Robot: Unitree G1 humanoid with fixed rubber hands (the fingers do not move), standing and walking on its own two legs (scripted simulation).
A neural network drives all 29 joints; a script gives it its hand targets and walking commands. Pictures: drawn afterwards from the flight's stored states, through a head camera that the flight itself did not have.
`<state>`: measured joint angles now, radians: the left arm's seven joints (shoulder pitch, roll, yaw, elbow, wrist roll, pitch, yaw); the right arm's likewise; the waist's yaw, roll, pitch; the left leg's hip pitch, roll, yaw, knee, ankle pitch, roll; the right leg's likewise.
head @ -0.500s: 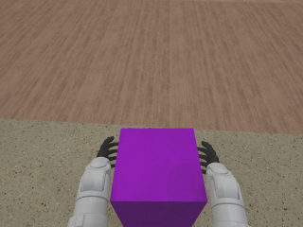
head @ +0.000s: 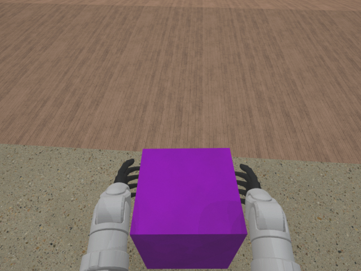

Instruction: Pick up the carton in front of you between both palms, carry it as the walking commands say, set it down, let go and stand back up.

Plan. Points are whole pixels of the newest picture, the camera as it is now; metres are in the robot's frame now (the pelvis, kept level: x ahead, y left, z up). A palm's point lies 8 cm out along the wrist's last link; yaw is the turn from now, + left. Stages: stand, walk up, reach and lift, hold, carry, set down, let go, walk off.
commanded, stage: hold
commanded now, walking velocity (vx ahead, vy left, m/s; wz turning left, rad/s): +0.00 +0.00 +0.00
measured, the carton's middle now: (186, 210) +0.29 +0.00 -0.03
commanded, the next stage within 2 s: carry in 1.04 s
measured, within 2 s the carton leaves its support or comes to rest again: neither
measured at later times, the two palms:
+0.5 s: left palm (122, 187) +0.30 +0.15 +0.05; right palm (252, 193) +0.29 -0.15 +0.05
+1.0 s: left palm (122, 189) +0.29 +0.15 +0.05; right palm (252, 195) +0.29 -0.15 +0.05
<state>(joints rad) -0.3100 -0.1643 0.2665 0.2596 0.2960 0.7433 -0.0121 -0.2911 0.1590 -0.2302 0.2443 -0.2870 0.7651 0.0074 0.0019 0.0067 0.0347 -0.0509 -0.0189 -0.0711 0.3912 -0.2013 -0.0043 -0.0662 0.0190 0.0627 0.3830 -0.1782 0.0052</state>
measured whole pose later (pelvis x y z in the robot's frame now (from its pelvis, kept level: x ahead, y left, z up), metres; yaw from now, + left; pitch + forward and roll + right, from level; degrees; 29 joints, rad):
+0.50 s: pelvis +0.01 +0.00 +0.00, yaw +0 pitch -7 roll +0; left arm -0.27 -0.15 0.23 0.22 0.29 0.76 -0.01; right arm -0.25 0.15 -0.19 0.21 -0.28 0.78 0.01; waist 0.00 0.01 0.02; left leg -0.03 -0.02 -0.07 0.36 -0.20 0.00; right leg -0.04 0.02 0.06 0.35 -0.18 0.01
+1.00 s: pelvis +0.01 +0.00 +0.00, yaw +0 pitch -8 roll +0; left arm -0.28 -0.16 0.24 0.23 0.28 0.75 -0.01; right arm -0.26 0.15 -0.21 0.21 -0.27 0.77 0.00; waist 0.00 0.01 0.03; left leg -0.04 -0.02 -0.07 0.38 -0.20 0.00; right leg -0.06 0.02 0.06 0.37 -0.18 0.01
